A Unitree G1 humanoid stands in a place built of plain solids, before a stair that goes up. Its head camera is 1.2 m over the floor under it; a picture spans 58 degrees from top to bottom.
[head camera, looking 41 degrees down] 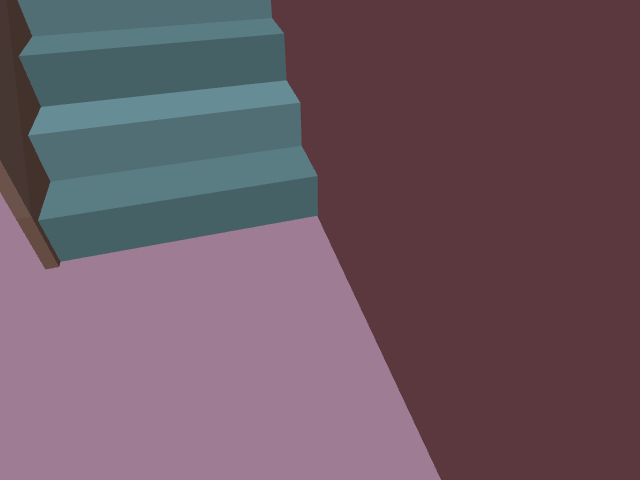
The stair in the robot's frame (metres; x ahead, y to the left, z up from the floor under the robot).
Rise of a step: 0.21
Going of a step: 0.27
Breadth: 1.07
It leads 16 degrees to the left of straight ahead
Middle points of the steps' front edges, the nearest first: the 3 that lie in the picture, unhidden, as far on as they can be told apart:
1.40 0.52 0.21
1.65 0.60 0.42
1.91 0.67 0.63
